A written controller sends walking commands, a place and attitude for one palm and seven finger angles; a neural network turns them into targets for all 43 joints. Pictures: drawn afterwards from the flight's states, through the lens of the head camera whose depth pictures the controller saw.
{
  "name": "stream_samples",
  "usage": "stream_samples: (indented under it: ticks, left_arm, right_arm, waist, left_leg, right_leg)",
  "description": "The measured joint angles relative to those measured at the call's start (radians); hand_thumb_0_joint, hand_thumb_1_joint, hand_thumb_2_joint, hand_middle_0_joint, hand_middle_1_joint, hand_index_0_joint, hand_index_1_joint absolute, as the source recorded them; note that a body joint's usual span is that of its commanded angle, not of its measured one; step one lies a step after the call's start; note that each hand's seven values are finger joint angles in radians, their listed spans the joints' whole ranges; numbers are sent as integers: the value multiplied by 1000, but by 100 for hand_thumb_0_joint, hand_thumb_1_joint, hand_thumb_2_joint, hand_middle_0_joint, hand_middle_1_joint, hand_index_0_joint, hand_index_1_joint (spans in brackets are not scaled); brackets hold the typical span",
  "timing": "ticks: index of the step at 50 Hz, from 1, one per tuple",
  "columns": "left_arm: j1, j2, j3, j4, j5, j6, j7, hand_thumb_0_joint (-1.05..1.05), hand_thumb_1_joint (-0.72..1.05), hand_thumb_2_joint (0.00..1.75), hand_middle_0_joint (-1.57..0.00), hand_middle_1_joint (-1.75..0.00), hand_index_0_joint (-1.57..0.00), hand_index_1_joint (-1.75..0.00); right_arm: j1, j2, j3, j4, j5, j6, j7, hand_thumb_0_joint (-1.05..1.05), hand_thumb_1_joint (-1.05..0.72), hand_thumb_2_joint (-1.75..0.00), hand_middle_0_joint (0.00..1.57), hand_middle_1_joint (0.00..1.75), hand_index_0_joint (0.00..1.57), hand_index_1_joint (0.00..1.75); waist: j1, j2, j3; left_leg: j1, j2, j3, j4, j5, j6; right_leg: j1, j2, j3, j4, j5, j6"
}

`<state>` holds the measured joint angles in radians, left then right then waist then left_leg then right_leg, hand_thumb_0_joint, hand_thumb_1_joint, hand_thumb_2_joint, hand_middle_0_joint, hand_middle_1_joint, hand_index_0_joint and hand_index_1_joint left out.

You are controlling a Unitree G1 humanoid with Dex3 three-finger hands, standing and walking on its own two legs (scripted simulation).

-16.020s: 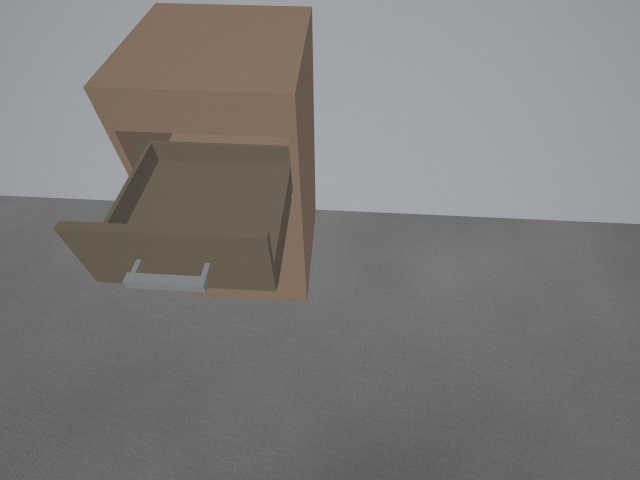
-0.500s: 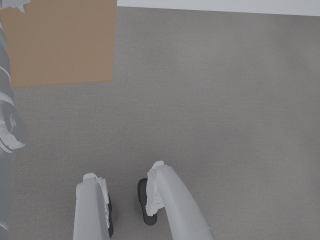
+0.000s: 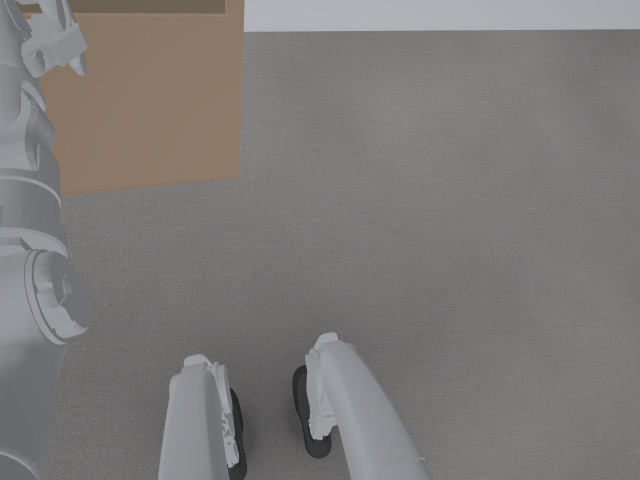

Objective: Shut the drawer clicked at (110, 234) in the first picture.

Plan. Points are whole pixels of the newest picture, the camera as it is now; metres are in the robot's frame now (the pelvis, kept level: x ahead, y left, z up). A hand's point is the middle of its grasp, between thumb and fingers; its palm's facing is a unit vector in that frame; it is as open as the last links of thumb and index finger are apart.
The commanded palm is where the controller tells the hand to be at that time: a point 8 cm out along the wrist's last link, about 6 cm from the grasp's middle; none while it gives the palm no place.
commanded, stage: pull the fist back off the drawer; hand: left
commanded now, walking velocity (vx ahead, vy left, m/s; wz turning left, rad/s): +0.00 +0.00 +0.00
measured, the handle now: out of the picture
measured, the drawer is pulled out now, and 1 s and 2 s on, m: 0.00 0.00 0.00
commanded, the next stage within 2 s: draw the hand back to the body in 0.12 s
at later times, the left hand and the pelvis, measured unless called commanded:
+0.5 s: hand (21, 83) +0.49 +0.20 +0.09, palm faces +0.08 -1.00 -0.04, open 3.3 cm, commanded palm +0.46 +0.24 +0.12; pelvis +0.05 +0.00 +0.08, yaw +3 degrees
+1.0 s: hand out of the picture +0.35 +0.24 +0.22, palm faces +0.29 -0.91 -0.29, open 3.3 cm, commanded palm +0.30 +0.27 +0.25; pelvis +0.08 +0.00 +0.16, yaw +6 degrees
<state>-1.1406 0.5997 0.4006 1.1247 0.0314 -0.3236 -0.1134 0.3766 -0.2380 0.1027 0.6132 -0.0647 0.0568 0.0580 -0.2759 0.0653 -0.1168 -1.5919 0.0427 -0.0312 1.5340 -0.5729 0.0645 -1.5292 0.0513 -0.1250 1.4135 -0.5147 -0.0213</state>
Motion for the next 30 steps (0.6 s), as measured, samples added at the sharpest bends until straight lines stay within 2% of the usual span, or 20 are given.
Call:
stream_samples:
  ticks: [5,14,19,24,30]
  left_arm:
    - [80,-48,3,-26,-25,-24,0,3,86,90,-140,-160,-139,-160]
    - [140,-100,-18,-81,-52,-78,-14,2,89,90,-140,-160,-139,-160]
    - [373,-173,-44,-372,-115,-18,-33,2,90,90,-140,-160,-139,-160]
    - [609,-258,-115,-552,-174,48,-22,2,90,90,-140,-160,-139,-160]
    - [742,-293,-166,-590,-202,6,-11,2,90,90,-140,-160,-140,-160]
  right_arm:
    - [-20,-2,-14,-7,7,13,4,0,-90,-89,20,30,20,30]
    - [-74,-13,-49,-17,8,35,5,0,-90,-89,20,30,20,30]
    - [-91,-8,-77,-52,48,66,8,0,-91,-89,20,30,20,30]
    - [-98,-1,-72,-58,86,38,-13,0,-91,-89,20,30,20,30]
    - [-120,-5,-76,-50,95,-16,-43,0,-91,-89,20,30,20,30]
  waist:
    - [28,2,-9]
    - [60,-6,-19]
    - [103,-4,-6]
    - [159,-13,-6]
    - [194,-28,-26]
  left_leg:
    - [55,-2,11,-30,-15,-1]
    - [102,-13,6,-50,-37,-9]
    - [217,-11,23,-141,-27,-11]
    - [404,-20,33,-299,16,-15]
    - [588,-33,20,-413,41,-22]
  right_leg:
    - [48,0,12,-22,-17,1]
    - [94,-8,10,-31,-50,-5]
    - [199,-3,31,-113,-37,-1]
    - [380,-5,47,-261,1,-1]
    - [570,-13,39,-373,18,-5]
